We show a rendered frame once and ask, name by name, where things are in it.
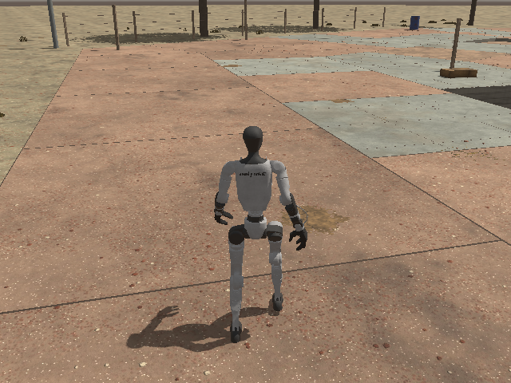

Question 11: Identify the left robot hand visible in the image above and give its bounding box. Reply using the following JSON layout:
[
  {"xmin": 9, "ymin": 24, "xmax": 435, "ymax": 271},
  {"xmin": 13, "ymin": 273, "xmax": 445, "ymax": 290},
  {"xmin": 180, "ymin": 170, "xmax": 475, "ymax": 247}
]
[{"xmin": 214, "ymin": 211, "xmax": 233, "ymax": 225}]

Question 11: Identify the right robot hand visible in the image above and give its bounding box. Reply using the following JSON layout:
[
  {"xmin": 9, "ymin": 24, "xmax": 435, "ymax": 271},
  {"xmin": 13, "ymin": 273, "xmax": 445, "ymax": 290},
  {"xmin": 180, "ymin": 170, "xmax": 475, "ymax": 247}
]
[{"xmin": 289, "ymin": 228, "xmax": 307, "ymax": 251}]

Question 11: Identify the robot left foot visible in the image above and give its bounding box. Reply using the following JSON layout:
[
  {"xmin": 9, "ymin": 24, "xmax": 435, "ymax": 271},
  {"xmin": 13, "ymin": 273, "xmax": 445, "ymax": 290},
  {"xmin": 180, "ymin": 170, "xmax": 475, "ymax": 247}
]
[{"xmin": 230, "ymin": 321, "xmax": 242, "ymax": 343}]

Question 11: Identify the left robot thigh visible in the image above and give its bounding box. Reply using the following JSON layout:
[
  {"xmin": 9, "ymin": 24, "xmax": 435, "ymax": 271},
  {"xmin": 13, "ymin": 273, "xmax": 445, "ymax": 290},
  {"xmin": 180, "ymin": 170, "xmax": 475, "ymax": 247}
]
[{"xmin": 228, "ymin": 224, "xmax": 245, "ymax": 290}]

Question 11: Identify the robot right upper arm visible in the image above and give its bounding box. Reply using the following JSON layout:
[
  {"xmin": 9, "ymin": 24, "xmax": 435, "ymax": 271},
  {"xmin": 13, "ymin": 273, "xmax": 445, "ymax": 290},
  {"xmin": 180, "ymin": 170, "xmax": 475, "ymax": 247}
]
[{"xmin": 270, "ymin": 160, "xmax": 292, "ymax": 206}]

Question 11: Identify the robot right forearm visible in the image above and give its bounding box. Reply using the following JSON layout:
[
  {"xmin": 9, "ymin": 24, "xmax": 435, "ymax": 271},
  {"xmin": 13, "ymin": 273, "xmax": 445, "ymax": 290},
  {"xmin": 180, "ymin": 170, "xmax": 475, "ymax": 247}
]
[{"xmin": 285, "ymin": 193, "xmax": 304, "ymax": 231}]

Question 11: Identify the robot left upper arm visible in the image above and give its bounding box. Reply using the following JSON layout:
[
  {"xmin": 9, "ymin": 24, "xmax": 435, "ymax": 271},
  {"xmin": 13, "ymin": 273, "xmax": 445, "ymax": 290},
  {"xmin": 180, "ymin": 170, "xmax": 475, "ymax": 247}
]
[{"xmin": 216, "ymin": 160, "xmax": 238, "ymax": 203}]

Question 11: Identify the robot left forearm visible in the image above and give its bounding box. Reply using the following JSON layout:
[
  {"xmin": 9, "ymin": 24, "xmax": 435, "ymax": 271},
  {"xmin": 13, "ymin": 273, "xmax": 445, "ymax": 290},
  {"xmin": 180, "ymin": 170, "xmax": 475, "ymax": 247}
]
[{"xmin": 214, "ymin": 192, "xmax": 225, "ymax": 215}]

